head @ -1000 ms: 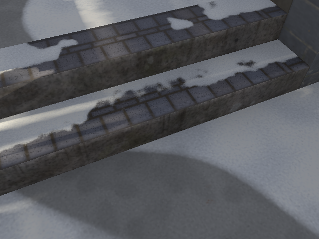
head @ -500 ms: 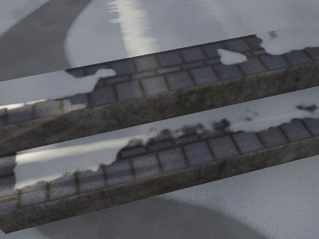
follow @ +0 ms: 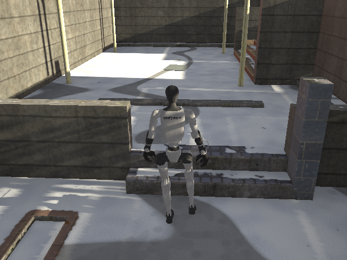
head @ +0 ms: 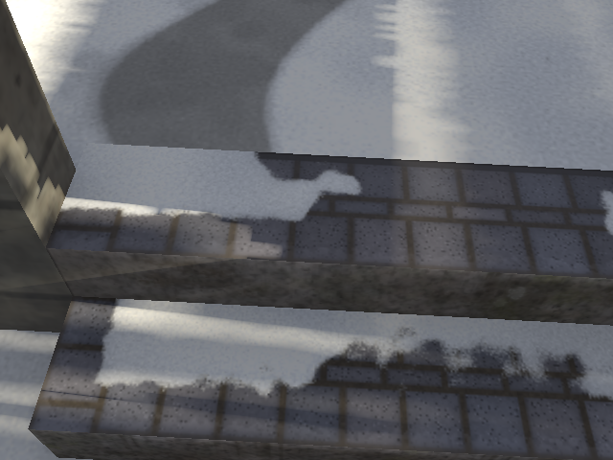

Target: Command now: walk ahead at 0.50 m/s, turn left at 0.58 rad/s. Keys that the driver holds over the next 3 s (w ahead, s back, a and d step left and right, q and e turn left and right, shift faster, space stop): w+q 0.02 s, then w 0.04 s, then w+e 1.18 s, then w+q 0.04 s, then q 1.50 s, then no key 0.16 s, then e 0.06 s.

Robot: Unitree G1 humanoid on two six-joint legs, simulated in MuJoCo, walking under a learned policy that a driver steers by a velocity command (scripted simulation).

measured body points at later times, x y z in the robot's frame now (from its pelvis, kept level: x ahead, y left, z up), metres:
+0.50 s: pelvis +0.23 -0.04 -0.01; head +0.24 -0.07 +0.44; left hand +0.20 +0.20 -0.15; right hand +0.38 -0.26 -0.13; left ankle +0.22 +0.08 -0.52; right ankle +0.24 -0.10 -0.74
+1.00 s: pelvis +0.47 -0.04 +0.13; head +0.47 -0.03 +0.58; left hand +0.75 +0.10 +0.06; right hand +0.44 -0.30 +0.00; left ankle +0.51 +0.05 -0.57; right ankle +0.41 -0.15 -0.34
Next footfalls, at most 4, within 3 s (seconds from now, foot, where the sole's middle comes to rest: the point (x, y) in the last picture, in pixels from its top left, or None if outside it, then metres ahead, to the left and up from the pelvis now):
0.30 right None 0.27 -0.10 -0.78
0.78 left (287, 375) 0.55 0.04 -0.61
1.36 right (500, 221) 0.80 -0.38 -0.43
2.06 left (406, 184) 0.90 -0.20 -0.43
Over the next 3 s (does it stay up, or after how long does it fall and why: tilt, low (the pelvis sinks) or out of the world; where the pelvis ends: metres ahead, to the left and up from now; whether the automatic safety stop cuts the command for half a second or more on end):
stays up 0.84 -0.28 0.34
